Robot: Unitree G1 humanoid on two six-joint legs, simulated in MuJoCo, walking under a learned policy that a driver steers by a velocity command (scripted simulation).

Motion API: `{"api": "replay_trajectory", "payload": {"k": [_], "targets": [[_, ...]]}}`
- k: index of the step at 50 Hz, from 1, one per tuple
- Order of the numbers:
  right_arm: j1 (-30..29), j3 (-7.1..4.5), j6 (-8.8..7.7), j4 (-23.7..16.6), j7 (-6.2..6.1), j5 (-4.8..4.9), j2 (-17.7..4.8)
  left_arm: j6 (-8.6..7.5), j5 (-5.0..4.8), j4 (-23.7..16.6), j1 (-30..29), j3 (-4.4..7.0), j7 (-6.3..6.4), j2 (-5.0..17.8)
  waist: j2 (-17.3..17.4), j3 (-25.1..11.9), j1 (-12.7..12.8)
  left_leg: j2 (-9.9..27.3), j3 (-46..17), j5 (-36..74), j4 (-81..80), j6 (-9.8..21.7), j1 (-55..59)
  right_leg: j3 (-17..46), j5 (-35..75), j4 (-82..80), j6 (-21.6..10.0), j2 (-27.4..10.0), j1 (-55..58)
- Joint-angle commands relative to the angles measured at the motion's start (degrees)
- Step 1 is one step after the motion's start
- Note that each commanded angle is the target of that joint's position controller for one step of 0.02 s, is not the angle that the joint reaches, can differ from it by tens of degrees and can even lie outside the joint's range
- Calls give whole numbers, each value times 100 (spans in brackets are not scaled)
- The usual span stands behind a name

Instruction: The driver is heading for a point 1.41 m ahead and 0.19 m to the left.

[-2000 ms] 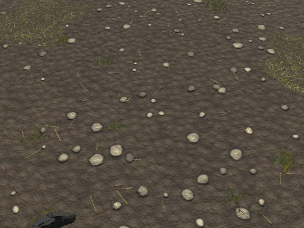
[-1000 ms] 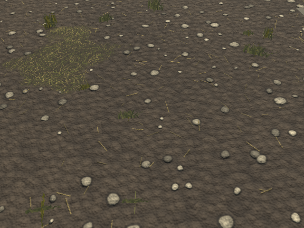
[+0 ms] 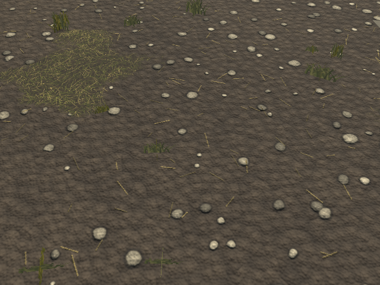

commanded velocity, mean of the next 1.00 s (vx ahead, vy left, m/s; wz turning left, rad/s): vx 0.03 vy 0.00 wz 0.00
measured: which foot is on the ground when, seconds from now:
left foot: down 0.00-1.00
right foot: down 0.00-1.00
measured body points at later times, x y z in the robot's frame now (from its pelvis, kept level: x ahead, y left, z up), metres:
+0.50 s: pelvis +0.00 +0.01 +0.01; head +0.01 +0.01 +0.46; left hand -0.01 +0.25 -0.15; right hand +0.05 -0.24 -0.14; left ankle +0.01 +0.12 -0.73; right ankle -0.06 -0.14 -0.73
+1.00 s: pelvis -0.01 +0.00 +0.00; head -0.01 +0.00 +0.45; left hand -0.07 +0.23 -0.15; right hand +0.01 -0.24 -0.15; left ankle +0.00 +0.11 -0.73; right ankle -0.06 -0.13 -0.73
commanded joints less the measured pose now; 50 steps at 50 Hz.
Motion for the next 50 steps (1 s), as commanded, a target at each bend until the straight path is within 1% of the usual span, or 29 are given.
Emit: {"api": "replay_trajectory", "payload": {"k": [1,2,3,4,6,10,16,24,32,44,45,46,47,48,49,50], "targets": [[75,-48,-48,-157,19,52,-601,-19,-10,-80,428,16,46,376,391,54,51,391,-560,2646,-625,491,653,-120,1325,-391,27,124,-571],[90,-55,-61,-172,32,48,-650,11,-15,-76,418,16,53,443,250,-78,19,406,-540,3101,-547,496,770,-81,1607,-362,12,82,-477],[129,-59,-67,-162,40,45,-674,41,-11,-72,424,4,52,448,226,-227,3,400,-496,3444,-491,491,897,-43,1809,-368,-2,33,-380],[152,-59,-60,-149,44,47,-667,67,-16,-68,427,-5,49,450,242,-315,-4,382,-454,3628,-474,473,989,-31,1906,-392,-3,8,-310],[140,-56,-20,-145,42,56,-617,108,-30,-56,403,-19,48,445,242,-345,-15,352,-410,3678,-496,443,1068,-31,1946,-468,10,-14,-242],[27,-75,50,-180,23,59,-596,159,-25,-10,360,-26,57,433,122,-198,-22,275,-322,3301,-610,402,998,-61,1932,-632,24,-27,-179],[-104,-104,108,-215,-12,45,-550,173,-9,47,297,-12,79,435,80,12,-31,192,-233,2653,-767,347,881,-87,1731,-807,22,-44,-211],[-182,-126,155,-242,-56,28,-541,133,6,107,303,-1,89,410,73,167,-42,137,-179,1859,-895,288,761,-116,1334,-915,7,-41,-371],[-145,-117,177,-253,-83,22,-521,82,13,150,439,-7,84,340,56,274,-50,122,-175,1229,-976,248,621,-126,992,-958,-22,-25,-539],[27,-82,170,-250,-101,22,-448,32,10,150,675,-10,72,229,41,345,-52,120,-177,880,-1006,213,486,-107,792,-985,-69,-6,-688],[135,-72,174,-199,-107,19,-410,39,2,208,804,-16,76,176,55,212,-49,66,-132,215,-1030,224,521,-179,288,-965,-97,58,-639],[193,-102,183,-181,-117,52,-482,51,-29,204,837,5,91,209,76,277,-51,-8,-87,-774,-994,271,392,-242,-412,-849,-180,140,-730],[245,-137,179,-182,-125,88,-558,53,-49,133,781,30,112,273,80,418,-60,-26,-101,-1776,-972,345,151,-224,-1139,-741,-302,154,-904],[230,-153,145,-217,-122,100,-581,33,-63,58,756,40,123,281,139,641,-45,63,-238,-2409,-1021,426,-111,-148,-1658,-690,-417,111,-1135],[244,-160,82,-254,-106,119,-567,-18,-79,5,770,39,119,252,185,800,-41,184,-415,-2645,-1058,505,-227,-44,-1821,-631,-512,37,-1327],[331,-170,2,-265,-82,142,-552,-88,-99,-35,784,36,100,213,219,852,-64,302,-591,-2631,-1067,576,-203,45,-1760,-552,-573,-26,-1457]]}}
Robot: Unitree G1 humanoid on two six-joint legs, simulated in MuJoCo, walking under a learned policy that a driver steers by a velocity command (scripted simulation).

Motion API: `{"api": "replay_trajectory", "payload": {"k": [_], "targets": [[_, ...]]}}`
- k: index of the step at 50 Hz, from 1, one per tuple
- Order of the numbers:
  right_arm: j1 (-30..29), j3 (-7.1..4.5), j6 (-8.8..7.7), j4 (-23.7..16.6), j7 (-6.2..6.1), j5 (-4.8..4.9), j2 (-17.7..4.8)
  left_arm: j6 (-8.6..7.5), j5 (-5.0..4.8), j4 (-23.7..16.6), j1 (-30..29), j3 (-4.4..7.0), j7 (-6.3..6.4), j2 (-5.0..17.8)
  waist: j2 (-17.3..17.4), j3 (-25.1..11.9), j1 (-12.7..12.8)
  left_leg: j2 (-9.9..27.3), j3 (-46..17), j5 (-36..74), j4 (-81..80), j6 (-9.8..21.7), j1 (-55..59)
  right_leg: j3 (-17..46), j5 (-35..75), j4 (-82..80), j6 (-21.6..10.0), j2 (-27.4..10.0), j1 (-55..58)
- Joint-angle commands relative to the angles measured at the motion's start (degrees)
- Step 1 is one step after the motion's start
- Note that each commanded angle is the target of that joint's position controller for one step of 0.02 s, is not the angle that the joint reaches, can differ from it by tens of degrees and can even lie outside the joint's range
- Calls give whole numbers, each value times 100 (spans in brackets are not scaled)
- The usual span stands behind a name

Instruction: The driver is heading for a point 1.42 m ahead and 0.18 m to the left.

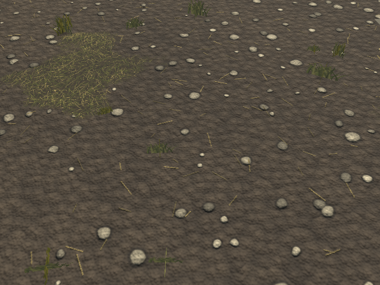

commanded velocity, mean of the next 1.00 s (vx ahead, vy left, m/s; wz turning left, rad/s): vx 0.43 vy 0.00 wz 0.00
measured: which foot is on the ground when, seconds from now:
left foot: down 0.00-0.16, up 0.18-0.48, down 0.50-1.00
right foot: down 0.00-0.52, up 0.54-1.00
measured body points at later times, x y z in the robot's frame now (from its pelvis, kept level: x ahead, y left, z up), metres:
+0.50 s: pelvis +0.19 +0.02 -0.02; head +0.22 +0.03 +0.43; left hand +0.05 +0.26 -0.15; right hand +0.42 -0.21 -0.11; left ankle +0.33 +0.13 -0.73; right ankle -0.05 -0.14 -0.73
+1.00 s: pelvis +0.45 +0.02 +0.00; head +0.48 +0.02 +0.45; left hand +0.66 +0.25 -0.10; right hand +0.40 -0.24 -0.14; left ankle +0.33 +0.13 -0.73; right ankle +0.64 -0.12 -0.70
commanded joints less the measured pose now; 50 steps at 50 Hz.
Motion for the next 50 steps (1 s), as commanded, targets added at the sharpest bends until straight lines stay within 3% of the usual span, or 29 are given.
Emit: {"api": "replay_trajectory", "payload": {"k": [1,5,7,8,9,10,11,12,13,15,17,18,20,22,23,24,25,26,27,28,29,30,31,32,35,39,43,47,50], "targets": [[315,-143,-217,-173,32,61,-657,-183,-51,-208,390,84,-17,421,199,860,-75,505,-790,-2236,-1008,470,-52,58,-1368,-511,-423,-26,-1429],[521,-206,-390,-236,114,99,-822,-382,-71,-391,381,77,-142,255,565,668,-31,1086,-1772,-2337,-1446,842,-9,-63,-641,-13,-533,80,-1309],[53,-194,-442,-454,140,117,-805,-454,-71,-314,769,99,-167,289,391,716,272,911,-1489,-1912,-1225,754,-708,146,-542,-423,-721,21,-511],[-468,-147,-499,-662,158,136,-647,-487,-101,-145,1349,149,-157,437,-63,788,582,452,-730,-1388,-458,486,-1614,679,-776,-996,-928,-216,353],[-968,-60,-645,-944,195,142,-317,-515,-160,94,2105,306,-167,991,-1268,795,817,-165,350,-353,1181,117,-2745,2043,-594,-1811,-1288,-1005,1416],[-1270,-44,-778,-1128,228,109,-406,-546,-114,113,2326,374,-214,1243,-1724,966,912,-38,313,-878,2261,122,-3883,3343,616,-2013,-1616,-1959,2003],[-1393,-80,-850,-1178,272,89,-541,-573,-1,63,2256,312,-213,994,-1095,973,812,249,-52,-1167,3195,192,-4599,3450,1462,-1777,-1656,-2133,2365],[-1316,-78,-889,-1203,324,125,-523,-568,53,9,2126,279,-231,899,-784,828,669,398,-139,-1006,3808,254,-5072,3158,2090,-1639,-1581,-2103,2742],[-1292,-62,-897,-1244,364,143,-484,-527,42,-55,1932,248,-246,863,-589,733,570,531,-137,-803,4050,277,-5313,2777,2390,-1696,-1479,-2049,2853],[-1322,-38,-852,-1378,412,120,-406,-412,28,-214,1391,132,-219,612,-421,817,309,796,-161,-240,3543,228,-4897,1881,2486,-2155,-1123,-1740,2233],[-1473,58,-793,-1509,485,61,-249,-363,22,-536,633,93,-153,601,-417,918,102,644,135,962,1896,90,-3080,823,2081,-2586,-790,-1017,589],[-1517,89,-760,-1542,519,18,-184,-381,17,-624,533,142,-128,819,-523,795,90,428,357,1640,1162,38,-1869,394,2038,-2772,-714,-745,-159],[-1614,20,-664,-1638,501,46,-422,-449,-43,-563,838,268,-121,1229,-740,721,70,175,498,1962,784,20,-924,371,2158,-2994,-816,-918,-277],[-1534,-91,-624,-1714,450,84,-735,-453,-89,-502,905,306,-137,1235,-810,648,-114,34,489,1775,264,195,-796,317,3620,-2454,-700,-1077,501],[-1188,-182,-621,-1652,428,89,-891,-412,-55,-479,888,320,-147,1244,-886,376,-348,-95,552,1612,173,314,-422,200,4799,-1777,-582,-1115,818],[-375,-315,-603,-1413,409,121,-1101,-351,11,-482,869,311,-157,1209,-897,-149,-747,-253,631,1544,142,469,492,24,5740,-717,-452,-1009,860],[492,-426,-565,-1160,388,140,-1326,-332,62,-559,802,282,-171,1162,-827,-640,-1133,-9,357,1584,195,607,1827,-71,5505,584,-281,-838,124],[1271,-534,-522,-977,339,5,-1888,-357,171,-731,1061,132,-209,578,683,-1452,-1038,1405,-1831,567,-197,1106,3410,-198,2757,2896,-50,-100,-1449],[1324,-460,-548,-926,419,-112,-1893,-538,-35,-685,1557,-18,-249,-64,2054,-2391,-680,2483,-4854,-252,-1818,1842,3877,599,-518,4635,5,648,-2391],[708,-319,-609,-979,473,-58,-1426,-666,-197,-834,1048,122,-276,492,1421,-1489,-569,2272,-4641,-518,-2129,1542,3117,869,-305,5222,-142,270,-2940],[249,-233,-645,-1055,480,-17,-1089,-702,-277,-1025,359,182,-282,787,819,-741,-484,2114,-3447,-180,-1997,1296,2172,611,119,5170,-291,-62,-3107],[-234,-194,-698,-1125,508,-65,-1006,-688,-210,-1121,6,210,-228,832,159,-402,-269,1876,-2659,420,-2076,1123,1219,520,666,4769,-359,-406,-2793],[-485,-153,-740,-1127,524,-138,-864,-602,-119,-1126,-43,291,-178,872,210,-282,-61,1604,-2061,792,-2169,1012,613,506,935,4387,-413,-620,-2443],[-548,-112,-742,-1067,522,-178,-744,-495,-109,-1101,127,312,-172,791,418,-209,118,1421,-1670,815,-2340,992,271,525,1066,4176,-443,-723,-2163],[-229,-104,-772,-869,427,-128,-809,-345,-74,-1213,-55,354,-160,729,462,136,221,1293,-1201,932,-2778,1154,-58,386,1266,3548,-366,-802,-2317],[274,-141,-717,-767,249,-129,-1036,-368,27,-1558,-1103,394,-194,801,183,349,10,1372,-1020,1295,-2935,1202,501,321,2354,2284,-91,-841,-3329],[676,-144,-652,-739,174,-64,-1107,-430,-8,-1764,-1942,330,-308,675,236,402,-266,1185,-542,1640,-2920,995,820,24,3218,858,-15,-574,-3118],[1136,-172,-553,-606,158,-19,-1169,-478,-67,-1978,-2596,252,-460,641,252,561,-507,1351,-422,1744,-2650,955,1509,-86,3057,95,-28,-401,-3125],[1216,-229,-464,-561,147,2,-1246,-532,-90,-2129,-2721,250,-565,757,366,553,-434,1599,-478,2135,-2254,861,2039,-96,2448,-261,-223,-298,-2985]]}}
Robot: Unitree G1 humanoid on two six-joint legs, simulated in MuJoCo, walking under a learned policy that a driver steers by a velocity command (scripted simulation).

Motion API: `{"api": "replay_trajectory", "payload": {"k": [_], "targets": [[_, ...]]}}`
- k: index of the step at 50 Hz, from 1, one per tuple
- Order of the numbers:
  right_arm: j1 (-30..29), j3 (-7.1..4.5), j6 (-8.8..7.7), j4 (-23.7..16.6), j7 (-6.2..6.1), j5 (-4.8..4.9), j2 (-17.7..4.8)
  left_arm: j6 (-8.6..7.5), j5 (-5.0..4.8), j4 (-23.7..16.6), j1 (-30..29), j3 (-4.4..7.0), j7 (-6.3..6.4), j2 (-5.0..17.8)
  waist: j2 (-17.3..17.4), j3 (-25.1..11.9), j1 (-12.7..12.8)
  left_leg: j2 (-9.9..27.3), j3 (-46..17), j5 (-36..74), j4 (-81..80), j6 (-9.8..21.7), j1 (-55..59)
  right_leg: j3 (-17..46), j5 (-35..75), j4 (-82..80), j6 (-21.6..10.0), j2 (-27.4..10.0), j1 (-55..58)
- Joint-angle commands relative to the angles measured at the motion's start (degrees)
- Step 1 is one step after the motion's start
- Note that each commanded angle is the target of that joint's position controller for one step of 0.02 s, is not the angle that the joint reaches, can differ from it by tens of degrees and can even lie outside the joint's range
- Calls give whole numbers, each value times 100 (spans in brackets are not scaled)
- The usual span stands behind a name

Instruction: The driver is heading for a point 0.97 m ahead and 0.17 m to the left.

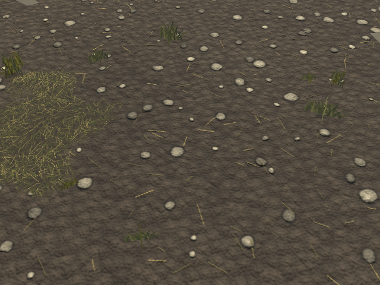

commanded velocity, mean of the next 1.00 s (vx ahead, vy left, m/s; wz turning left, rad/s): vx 0.50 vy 0.00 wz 0.35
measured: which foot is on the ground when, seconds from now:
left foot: down 0.00-0.10, up 0.12-0.62, down 0.64-1.00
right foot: up 0.00-0.06, down 0.08-0.66, up 0.68-1.00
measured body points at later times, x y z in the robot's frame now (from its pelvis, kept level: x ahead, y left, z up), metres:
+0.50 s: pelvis +0.28 -0.04 +0.00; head +0.30 -0.03 +0.45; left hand +0.24 +0.23 -0.14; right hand +0.48 -0.25 -0.11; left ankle +0.44 +0.15 -0.68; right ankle +0.20 -0.14 -0.74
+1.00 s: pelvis +0.55 +0.08 +0.01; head +0.57 +0.10 +0.46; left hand +0.63 +0.38 -0.10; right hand +0.70 -0.16 -0.11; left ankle +0.47 +0.12 -0.74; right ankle +0.80 -0.02 -0.67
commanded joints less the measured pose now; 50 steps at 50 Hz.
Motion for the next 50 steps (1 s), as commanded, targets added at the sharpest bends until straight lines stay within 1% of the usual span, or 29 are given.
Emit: {"api": "replay_trajectory", "payload": {"k": [1,2,3,4,5,6,7,8,9,11,13,16,20,26,29,30,31,32,33,34,35,36,37,38,39,41,44,47,50], "targets": [[229,-228,55,-109,-36,28,-993,-147,-29,-539,-564,71,-99,478,602,515,171,1826,-761,2285,150,865,113,-80,-573,-342,-202,145,-26],[107,-245,78,-146,-34,19,-1048,-163,-26,-469,-196,139,-98,630,714,270,406,1775,-678,3310,595,789,142,-220,-736,-397,-315,326,574],[24,-212,108,-179,-20,5,-970,-175,-9,-236,630,275,-71,866,684,-216,842,1505,-512,4213,1609,658,-93,-352,-721,-493,-475,533,1756],[-28,-113,102,-312,-4,-60,-765,-183,54,28,1811,419,-14,1278,438,-1099,1303,1196,-318,3528,3209,457,-1179,311,-599,-229,-804,-93,3679],[687,116,-11,-407,53,-64,24,-158,157,202,2534,574,-1,1919,-1041,-2120,1087,155,-112,590,5614,21,-3630,3027,-1423,-607,-1708,-1718,6104],[546,45,-169,-295,75,89,-309,-150,161,202,2619,420,-1,1382,-1057,-2538,1218,31,-1153,-1431,6457,89,-4253,4301,-1877,-1434,-1769,-1982,6150],[-56,-112,-225,-482,66,259,-825,-167,130,142,2070,307,18,1064,-781,-1506,1124,368,-1169,-1119,6737,192,-4733,3258,-1799,-1481,-1364,-1781,5346],[-413,-122,-223,-575,28,247,-839,-169,118,27,1513,225,31,836,-418,-962,937,718,-989,-561,6525,215,-4619,2359,-1402,-1614,-1144,-1566,4413],[-568,-159,-167,-577,-16,172,-756,-177,125,10,1138,164,13,626,-191,-530,760,908,-929,-177,6127,197,-4362,1715,-1152,-1870,-999,-1320,3603],[-297,-198,36,-488,-25,141,-487,-214,202,86,887,128,-6,426,-414,-197,445,1118,-945,265,5693,197,-3731,865,-951,-2258,-821,-967,2755],[-253,-210,168,-500,-26,145,-308,-251,225,200,977,169,24,523,-321,-7,345,1116,-932,539,5560,176,-3786,349,-435,-2439,-870,-905,2537],[-716,-267,219,-716,-27,90,-350,-251,251,293,1109,216,131,658,-186,225,371,1071,-1080,1273,4923,109,-4375,-126,-54,-2554,-880,-907,2710],[-1398,-247,160,-974,110,32,-275,-197,224,322,1229,239,255,786,-121,406,521,965,-745,2214,3610,80,-4420,-693,18,-2656,-757,-849,2964],[-2416,-161,152,-1532,342,37,-168,5,102,477,1780,322,323,959,12,716,844,854,-177,1762,2687,274,-4832,-1112,703,-2233,-707,-1195,4160],[-2242,-255,168,-1709,419,64,-378,108,36,381,1570,387,349,1193,-251,370,544,409,335,941,2586,541,-3955,-1362,3129,-1356,-551,-1213,4360],[-1846,-342,179,-1674,420,84,-546,149,19,338,1474,407,361,1287,-375,86,283,172,488,653,2625,668,-3353,-1413,4003,-701,-490,-1181,4331],[-1112,-485,182,-1531,397,106,-813,183,-6,289,1326,410,360,1356,-372,-329,-151,-70,549,760,2355,847,-2313,-1481,4255,326,-369,-1046,4073],[-179,-700,205,-1300,295,99,-1231,165,4,211,1257,383,360,1333,-100,-825,-614,-39,83,1042,1961,1099,-658,-1509,3175,1838,-111,-794,3064],[77,-822,226,-1216,191,102,-1855,49,239,-34,1641,162,285,530,1405,-1217,-136,1428,-2578,938,1848,1871,1264,-1302,-2005,3971,224,103,617],[158,-727,133,-1399,225,16,-1787,-239,44,-275,1523,66,196,488,1344,-2141,-60,2275,-5260,106,711,2639,2147,167,-3836,5124,248,856,-585],[128,-606,79,-1368,240,-44,-1340,-408,-179,-441,775,156,132,845,778,-1595,-308,2096,-4589,371,461,2214,1918,591,-3346,5120,74,511,-1190],[-215,-536,28,-1404,235,0,-1078,-471,-181,-491,623,137,130,833,495,-996,-105,1872,-3713,791,513,1968,1130,553,-2810,4631,-45,242,-1195],[-720,-458,7,-1511,237,18,-834,-452,-41,-360,701,165,178,844,67,-643,209,1644,-3002,1358,499,1751,195,505,-2450,4127,-24,-25,-765],[-1034,-382,-3,-1612,215,-19,-627,-369,51,-297,835,228,199,929,103,-494,418,1483,-2533,1870,396,1647,-475,488,-2226,3759,25,-202,-285],[-1127,-350,-8,-1656,193,-59,-582,-267,74,-269,948,250,189,922,176,-441,539,1390,-2327,2100,265,1607,-885,474,-2106,3565,78,-290,52],[-997,-364,-41,-1590,140,-37,-719,-133,134,-287,961,223,196,744,230,-308,603,1296,-1938,2604,75,1603,-1336,333,-1905,3097,227,-323,217],[-665,-392,-56,-1456,34,-27,-899,-58,168,-475,404,167,218,627,360,-59,427,1132,-1479,2888,-88,1460,-1436,203,-989,2080,384,-279,-82],[-525,-354,-45,-1386,6,-36,-874,-74,96,-527,-11,110,150,536,540,44,201,970,-1014,2541,-146,1150,-1244,81,190,882,291,-151,-24],[-327,-339,-75,-1253,15,-60,-913,-93,16,-626,-436,56,58,511,589,244,-24,1147,-916,1971,-258,1051,-960,-10,718,249,148,-30,2]]}}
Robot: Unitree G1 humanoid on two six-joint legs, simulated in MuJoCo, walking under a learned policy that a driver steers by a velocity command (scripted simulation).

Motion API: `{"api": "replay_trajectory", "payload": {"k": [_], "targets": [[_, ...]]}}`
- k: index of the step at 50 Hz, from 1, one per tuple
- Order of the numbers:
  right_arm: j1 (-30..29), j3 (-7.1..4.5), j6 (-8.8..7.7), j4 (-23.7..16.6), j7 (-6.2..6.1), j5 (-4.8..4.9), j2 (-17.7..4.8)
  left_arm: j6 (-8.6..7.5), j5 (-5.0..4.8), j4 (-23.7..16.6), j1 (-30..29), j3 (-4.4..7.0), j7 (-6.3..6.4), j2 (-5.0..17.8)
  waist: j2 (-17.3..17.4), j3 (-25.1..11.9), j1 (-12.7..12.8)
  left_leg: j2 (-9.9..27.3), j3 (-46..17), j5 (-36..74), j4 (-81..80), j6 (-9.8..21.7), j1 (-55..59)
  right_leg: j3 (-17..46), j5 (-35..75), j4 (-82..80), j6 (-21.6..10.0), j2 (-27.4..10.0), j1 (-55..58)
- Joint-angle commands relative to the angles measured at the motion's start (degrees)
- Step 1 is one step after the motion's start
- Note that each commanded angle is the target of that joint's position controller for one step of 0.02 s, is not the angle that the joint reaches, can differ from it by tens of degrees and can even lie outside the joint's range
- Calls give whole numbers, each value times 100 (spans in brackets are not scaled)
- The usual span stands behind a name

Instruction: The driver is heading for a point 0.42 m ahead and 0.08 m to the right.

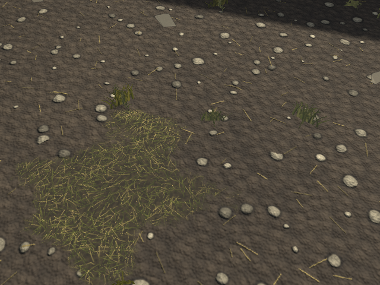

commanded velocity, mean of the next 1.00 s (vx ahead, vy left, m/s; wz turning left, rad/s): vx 0.25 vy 0.00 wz -0.17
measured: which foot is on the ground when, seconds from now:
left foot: down 0.00-0.18, up 0.20-0.64, down 0.66-1.00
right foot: up 0.00-0.16, down 0.18-0.70, up 0.72-0.88, down 0.90-1.00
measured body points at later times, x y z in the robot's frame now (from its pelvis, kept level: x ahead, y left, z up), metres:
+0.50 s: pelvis +0.28 -0.08 +0.00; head +0.32 -0.10 +0.45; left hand +0.41 +0.17 -0.12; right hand +0.40 -0.37 -0.11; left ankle +0.45 +0.07 -0.69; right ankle +0.26 -0.14 -0.75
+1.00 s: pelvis +0.39 -0.08 -0.02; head +0.40 -0.09 +0.43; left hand +0.52 +0.16 -0.15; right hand +0.47 -0.35 -0.14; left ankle +0.49 +0.02 -0.75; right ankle +0.34 -0.21 -0.75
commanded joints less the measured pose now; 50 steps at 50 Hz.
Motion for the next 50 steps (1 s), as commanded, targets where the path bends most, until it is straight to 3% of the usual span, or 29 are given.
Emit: {"api": "replay_trajectory", "payload": {"k": [1,6,8,9,10,11,12,13,14,15,16,18,21,24,28,31,32,33,34,35,36,37,39,40,43,45,46,47,50], "targets": [[274,-209,-82,-123,-27,-18,-935,-76,-71,-456,-673,-6,-97,284,698,202,-231,1569,-401,1473,-497,669,-35,-197,519,-508,-144,181,181],[240,-244,31,-7,-85,-24,-1053,-117,-96,-661,-720,-6,-332,407,715,197,-78,1975,-87,3098,150,447,1049,-270,-606,-806,-570,465,3],[39,-268,91,-80,-127,-37,-1192,-74,-57,-514,41,130,-331,681,873,-393,349,1850,174,5127,1165,280,1084,-608,-995,-749,-784,884,1162],[-93,-246,133,-143,-154,-30,-1192,-48,-37,-308,870,259,-301,903,735,-834,794,1607,427,5431,2290,108,729,-660,-743,-961,-950,1070,2311],[3,-167,113,-289,-194,-117,-1053,-8,4,-205,1744,374,-233,1314,69,-1476,1050,1363,618,3715,4091,-114,-598,736,-486,-911,-1336,126,4009],[774,80,-47,-367,-52,-184,-253,-35,-42,-170,1932,427,-275,1625,-1359,-2129,535,123,222,-1447,6060,-517,-3137,3828,-1477,-1443,-2474,-1145,6081],[313,9,-232,-364,28,-14,-777,-7,-91,-128,2087,303,-256,1078,-802,-2178,912,285,-571,-1808,6554,-403,-3908,4371,-2450,-2074,-2293,-1081,6329],[-307,-43,-351,-589,77,160,-1014,6,-61,-238,1717,253,-210,901,-484,-1296,943,574,-558,-1326,6457,-304,-4308,3602,-2324,-2188,-2020,-922,5655],[-612,-20,-410,-672,55,111,-978,18,-21,-367,1336,220,-189,843,198,-849,770,807,-481,-922,6049,-270,-4116,3037,-1806,-2271,-1876,-723,4770],[-676,-63,-400,-666,16,0,-995,21,33,-487,971,173,-177,734,429,-462,535,957,-393,-753,5641,-352,-3797,2540,-558,-2309,-1836,-622,3932],[-552,-100,-329,-664,-9,-67,-1023,17,108,-573,800,125,-156,649,367,-429,334,1073,-372,-737,5460,-429,-3323,2122,634,-2328,-1817,-500,3410],[-242,-90,-174,-631,-66,-103,-837,9,106,-573,741,105,-135,640,223,-436,125,1125,-240,-791,4962,-618,-2944,1463,2226,-2292,-1789,-349,2878],[-364,-24,-26,-709,-146,-126,-617,27,68,-492,867,154,-53,852,12,-534,141,988,-11,17,3945,-793,-2767,752,3153,-2258,-1622,-76,2580],[-809,12,-6,-781,-120,-98,-542,147,-3,-411,1017,133,28,816,-110,-684,376,817,65,1281,2774,-763,-2412,408,2732,-2160,-1248,198,2661],[-1299,-6,-52,-910,-10,-88,-622,270,37,-269,1177,76,97,744,-188,-586,589,734,-49,1616,1959,-661,-2383,716,1919,-1948,-1139,-17,3151],[-1199,-60,-129,-909,37,-157,-760,313,43,-229,1058,43,95,689,-171,-519,436,683,-55,1240,1370,-419,-2186,1042,1765,-1389,-1098,-158,3441],[-944,-74,-166,-828,33,-193,-784,317,26,-219,1016,21,95,646,-104,-576,267,688,-36,1955,861,-288,-1684,1008,1590,-1083,-947,2,3380],[-740,-119,-197,-797,-9,-262,-1034,273,106,-262,1138,-5,89,574,157,-858,295,1110,-434,3906,985,-77,-814,890,1143,-651,-721,331,3065],[-661,-129,-165,-836,-50,-327,-1231,200,179,-207,1772,-54,72,389,860,-1330,613,1901,-1114,5798,1517,590,502,744,-371,-54,-406,717,2144],[-407,-39,-55,-774,-76,-271,-746,187,130,-84,1923,-98,76,368,1307,-1874,347,2432,-1616,6024,1587,1230,954,550,-2121,637,-89,884,1831],[-350,59,35,-696,-69,-144,-455,259,92,-160,1616,-69,54,527,1473,-1815,235,2624,-2009,5335,1314,1374,845,434,-3913,1015,83,865,1549],[-407,92,101,-651,-45,-108,-441,389,54,-236,1303,-38,64,595,1212,-1522,181,2587,-2171,4154,1062,1248,508,430,-4474,1271,159,758,1348],[-938,26,195,-727,-26,-124,-771,668,34,-207,1181,4,109,589,888,-950,339,2360,-1981,2115,571,909,-581,377,-3976,1298,241,558,1525],[-1291,6,242,-792,-29,-140,-832,746,38,-154,1269,-2,129,509,983,-739,490,2112,-1681,1393,390,693,-1096,291,-3633,761,227,498,1821],[-1473,7,375,-736,-49,-115,-734,742,123,178,1652,-45,113,219,1106,-677,683,1418,-774,-36,360,270,-1894,-212,-1712,-764,75,774,3113],[-1121,69,347,-559,-33,-112,-530,740,252,75,1447,-10,109,460,786,-443,508,1142,-559,-1432,472,-207,-2056,156,-1694,-1217,-181,432,3075],[-1015,46,332,-552,-23,-132,-578,735,210,22,1266,40,143,723,336,-148,269,881,-323,-1454,597,-397,-1831,378,-2702,-1400,-390,268,2360],[-1157,54,306,-547,-36,-149,-532,684,191,48,1137,13,147,579,62,5,268,773,-153,-940,852,-501,-1288,423,-3471,-1626,-446,302,1689],[-1085,33,270,-403,-113,-108,-481,462,186,87,933,-41,161,418,-122,-8,192,793,-127,196,1305,-383,-814,380,-2890,-1752,-238,336,1567]]}}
